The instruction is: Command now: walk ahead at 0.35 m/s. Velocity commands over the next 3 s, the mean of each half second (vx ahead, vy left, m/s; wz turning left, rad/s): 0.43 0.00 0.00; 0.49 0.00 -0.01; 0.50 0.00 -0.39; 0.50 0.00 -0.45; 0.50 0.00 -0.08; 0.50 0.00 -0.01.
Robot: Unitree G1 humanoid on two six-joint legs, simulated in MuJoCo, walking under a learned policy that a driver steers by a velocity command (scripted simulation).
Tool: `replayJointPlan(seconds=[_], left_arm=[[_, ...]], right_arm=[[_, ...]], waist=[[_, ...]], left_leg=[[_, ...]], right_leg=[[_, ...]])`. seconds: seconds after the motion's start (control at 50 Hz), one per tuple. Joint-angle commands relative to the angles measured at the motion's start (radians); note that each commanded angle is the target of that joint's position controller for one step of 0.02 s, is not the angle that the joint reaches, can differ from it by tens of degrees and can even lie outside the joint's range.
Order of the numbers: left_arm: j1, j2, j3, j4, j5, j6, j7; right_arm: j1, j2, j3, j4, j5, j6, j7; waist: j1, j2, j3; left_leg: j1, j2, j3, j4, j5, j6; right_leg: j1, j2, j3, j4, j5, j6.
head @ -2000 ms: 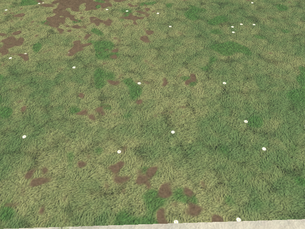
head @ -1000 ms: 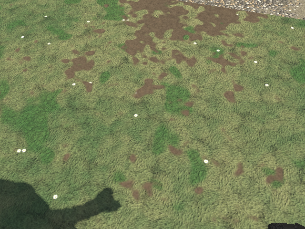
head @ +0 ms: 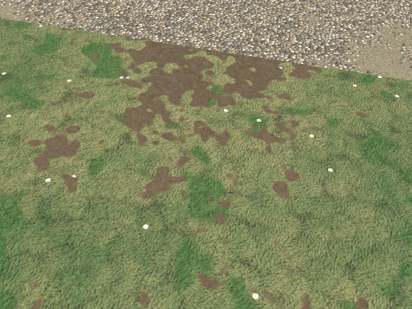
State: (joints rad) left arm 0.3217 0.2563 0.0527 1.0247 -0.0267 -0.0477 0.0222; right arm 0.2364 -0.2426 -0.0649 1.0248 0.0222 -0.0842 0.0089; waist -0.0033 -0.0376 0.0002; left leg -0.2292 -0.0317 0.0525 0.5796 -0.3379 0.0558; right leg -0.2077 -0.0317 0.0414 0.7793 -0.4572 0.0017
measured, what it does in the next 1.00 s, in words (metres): walks ahead: right foot, then left foot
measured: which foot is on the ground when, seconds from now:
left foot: down 0.00-0.42, up 0.44-0.94, down 0.96-1.00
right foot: up 0.00-0.38, down 0.40-0.98, up 1.00-1.00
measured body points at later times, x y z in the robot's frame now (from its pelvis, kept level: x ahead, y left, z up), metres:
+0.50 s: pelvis +0.24 -0.05 +0.00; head +0.27 -0.06 +0.44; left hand +0.42 +0.20 -0.11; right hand +0.21 -0.32 -0.15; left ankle +0.06 +0.08 -0.64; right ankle +0.33 -0.14 -0.73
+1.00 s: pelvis +0.53 -0.01 -0.01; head +0.56 +0.00 +0.44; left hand +0.48 +0.26 -0.15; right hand +0.74 -0.24 -0.10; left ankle +0.65 +0.09 -0.73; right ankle +0.34 -0.14 -0.71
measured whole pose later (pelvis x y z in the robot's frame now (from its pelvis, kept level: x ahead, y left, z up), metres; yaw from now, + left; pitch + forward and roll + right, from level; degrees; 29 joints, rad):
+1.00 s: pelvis +0.53 -0.01 -0.01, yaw +0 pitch +2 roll -1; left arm 0.39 0.26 0.05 1.04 -0.01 -0.05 0.01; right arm -0.01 -0.24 -0.05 0.87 0.01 -0.11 0.04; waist 0.06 -0.01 0.03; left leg -0.50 0.02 0.05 0.54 -0.08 0.05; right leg -0.01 -0.01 -0.02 0.59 -0.48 -0.01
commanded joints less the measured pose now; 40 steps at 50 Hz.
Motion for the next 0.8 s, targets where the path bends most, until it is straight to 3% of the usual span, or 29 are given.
replayJointPlan(seconds=[0.02, 0.06, 0.1, 0.2, 0.26, 0.3, 0.34, 0.36, 0.38, 0.4, 0.42, 0.44, 0.46, 0.48, 0.5, 0.52, 0.54, 0.56, 0.62, 0.68, 0.74, 0.8], left_arm=[[-0.165, 0.095, 0.017, -0.134, -0.02, -0.061, -0.012], [-0.174, 0.091, 0.022, -0.123, -0.017, -0.067, -0.021], [-0.192, 0.075, 0.026, -0.128, -0.003, -0.059, -0.032], [-0.37, 0.012, 0.0, -0.196, 0.005, -0.042, -0.042], [-0.441, 0.03, -0.004, -0.222, -0.002, -0.039, -0.05], [-0.464, 0.048, -0.002, -0.239, -0.006, -0.04, -0.057], [-0.44, 0.078, 0.008, -0.242, -0.005, -0.045, -0.064], [-0.39, 0.1, 0.02, -0.232, -0.003, -0.046, -0.064], [-0.285, 0.128, 0.038, -0.203, -0.001, -0.044, -0.06], [-0.113, 0.163, 0.061, -0.149, -0.003, -0.039, -0.053], [0.062, 0.232, 0.079, -0.112, 0.007, -0.033, -0.043], [0.106, 0.266, 0.077, -0.092, 0.016, -0.035, -0.054], [0.051, 0.173, 0.051, -0.098, 0.008, -0.042, -0.058], [-0.051, 0.14, 0.038, -0.117, 0.008, -0.051, -0.057], [-0.136, 0.12, 0.03, -0.135, 0.016, -0.059, -0.059], [-0.18, 0.095, 0.024, -0.139, 0.028, -0.065, -0.064], [-0.197, 0.074, 0.017, -0.136, 0.038, -0.07, -0.065], [-0.194, 0.064, 0.013, -0.129, 0.036, -0.07, -0.067], [-0.135, 0.104, 0.018, -0.102, 0.032, -0.072, -0.05], [-0.067, 0.128, 0.022, -0.083, 0.031, -0.065, -0.028], [-0.015, 0.133, 0.02, -0.069, 0.023, -0.059, -0.017], [0.054, 0.139, 0.021, -0.042, 0.015, -0.051, -0.014]], right_arm=[[0.199, -0.125, -0.016, 0.027, -0.017, -0.029, 0.007], [0.146, -0.099, -0.002, 0.008, -0.013, -0.032, 0.011], [0.161, -0.069, 0.013, 0.015, -0.017, -0.018, 0.007], [0.174, -0.136, 0.008, 0.01, -0.023, 0.0, -0.025], [0.221, -0.147, 0.002, 0.028, -0.014, -0.002, -0.027], [0.23, -0.141, -0.002, 0.039, -0.004, -0.001, -0.028], [0.213, -0.151, -0.009, 0.037, -0.004, 0.006, -0.028], [0.198, -0.165, -0.015, 0.032, -0.006, 0.011, -0.028], [0.184, -0.168, -0.017, 0.027, -0.01, 0.019, -0.028], [0.175, -0.152, -0.01, 0.018, -0.016, 0.027, -0.028], [0.195, -0.113, 0.006, -0.005, -0.036, 0.029, -0.027], [0.321, 0.038, 0.044, -0.003, -0.021, 0.008, -0.015], [0.223, -0.07, 0.021, -0.009, 0.005, -0.018, -0.008], [0.123, -0.126, 0.004, -0.047, 0.029, -0.035, -0.006], [0.081, -0.129, 0.002, -0.055, 0.025, -0.041, -0.014], [0.067, -0.122, -0.006, -0.054, 0.009, -0.037, -0.022], [0.096, -0.102, -0.008, -0.049, 0.003, -0.024, -0.024], [0.111, -0.08, -0.008, -0.045, 0.002, -0.012, -0.025], [0.037, -0.077, -0.013, -0.076, -0.006, 0.01, -0.03], [-0.084, -0.084, -0.017, -0.119, -0.019, 0.008, -0.026], [-0.187, -0.065, -0.008, -0.147, -0.016, -0.002, -0.014], [-0.284, -0.055, 0.004, -0.176, -0.008, -0.006, 0.0]], waist=[[-0.078, 0.176, 0.05], [-0.05, 0.1, 0.067], [-0.041, 0.121, 0.057], [-0.063, 0.108, 0.11], [-0.076, 0.131, 0.135], [-0.062, 0.129, 0.149], [-0.026, 0.126, 0.118], [0.007, 0.14, 0.073], [0.066, 0.149, 0.002], [0.144, 0.141, -0.095], [0.185, 0.012, -0.227], [0.098, -0.265, -0.378], [0.124, -0.154, -0.275], [0.097, -0.112, -0.122], [0.061, -0.016, -0.059], [0.029, 0.005, -0.021], [-0.007, -0.02, -0.024], [-0.021, -0.03, -0.021], [-0.022, -0.017, 0.034], [0.007, 0.0, 0.061], [0.038, -0.006, 0.069], [0.072, 0.0, 0.086]], left_leg=[[0.426, 0.378, -0.612, -0.34, 0.14, 0.222], [0.398, 0.325, -0.435, -0.355, 0.259, 0.169], [0.348, 0.271, -0.308, -0.381, 0.38, 0.135], [0.2, 0.227, -0.177, -0.463, 0.397, 0.135], [0.167, 0.238, -0.146, -0.497, 0.362, 0.133], [0.22, 0.268, -0.137, -0.486, 0.395, 0.121], [0.287, 0.289, -0.119, -0.421, 0.541, 0.101], [0.307, 0.29, -0.106, -0.352, 0.709, 0.09], [0.3, 0.27, -0.081, -0.22, 0.872, 0.072], [0.221, 0.224, -0.052, -0.017, 0.902, 0.044], [-0.018, 0.159, -0.02, 0.313, 0.572, 0.016], [-0.334, -0.035, -0.083, 0.645, -0.186, -0.034], [-0.437, 0.011, -0.194, 0.764, -0.221, -0.007], [-0.499, 0.061, -0.165, 0.777, -0.127, 0.014], [-0.45, 0.114, -0.147, 0.731, -0.028, 0.018], [-0.399, 0.149, -0.138, 0.677, 0.031, 0.016], [-0.331, 0.177, -0.147, 0.64, 0.065, 0.016], [-0.303, 0.183, -0.143, 0.606, 0.069, 0.012], [-0.369, 0.201, -0.124, 0.485, 0.132, -0.016], [-0.471, 0.199, -0.118, 0.306, 0.3, -0.045], [-0.431, 0.162, -0.08, 0.123, 0.445, -0.052], [-0.417, 0.137, -0.059, 0.017, 0.476, -0.052]], right_leg=[[-0.618, 0.004, 0.058, 0.433, -0.04, -0.039], [-0.644, -0.061, 0.03, 0.391, 0.114, -0.064], [-0.573, -0.084, -0.006, 0.298, 0.198, -0.053], [-0.47, -0.045, -0.074, -0.055, 0.377, 0.003], [-0.382, -0.019, -0.092, -0.175, 0.469, -0.006], [-0.381, -0.023, -0.068, -0.22, 0.48, -0.033], [-0.333, -0.011, -0.067, -0.246, 0.445, -0.066], [-0.251, 0.014, -0.084, -0.241, 0.42, -0.082], [-0.11, 0.045, -0.105, -0.234, 0.396, -0.104], [0.114, 0.055, -0.109, -0.233, 0.387, -0.131], [0.414, -0.141, 0.131, -0.225, 0.306, -0.191], [0.646, -0.358, 0.656, -0.423, 0.001, -0.348], [0.556, -0.325, 0.709, -0.527, -0.105, -0.3], [0.405, -0.304, 0.56, -0.546, -0.046, -0.258], [0.252, -0.272, 0.44, -0.57, 0.091, -0.242], [0.132, -0.237, 0.339, -0.589, 0.206, -0.231], [0.064, -0.207, 0.271, -0.612, 0.254, -0.221], [0.028, -0.192, 0.235, -0.633, 0.269, -0.223], [-0.021, -0.186, 0.169, -0.691, 0.293, -0.243], [0.03, -0.181, 0.128, -0.706, 0.349, -0.235], [0.045, -0.144, 0.049, -0.701, 0.404, -0.203], [0.109, -0.156, 0.027, -0.687, 0.411, -0.198]])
